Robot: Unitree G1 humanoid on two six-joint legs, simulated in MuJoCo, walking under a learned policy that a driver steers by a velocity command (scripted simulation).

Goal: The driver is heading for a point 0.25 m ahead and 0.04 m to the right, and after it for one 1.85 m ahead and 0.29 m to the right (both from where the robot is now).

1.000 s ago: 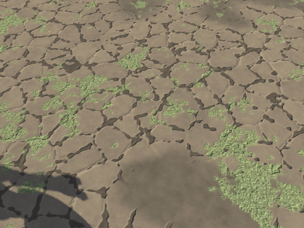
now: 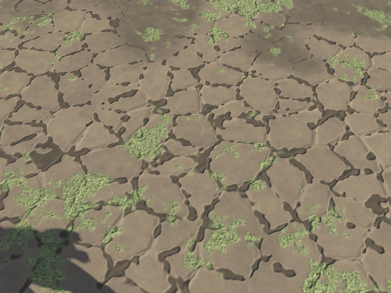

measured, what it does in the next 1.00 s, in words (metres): walks ahead, turning right: left foot, then right foot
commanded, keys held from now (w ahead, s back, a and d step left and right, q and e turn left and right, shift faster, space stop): w+e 0.58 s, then w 0.12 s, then w+q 0.24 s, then q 0.06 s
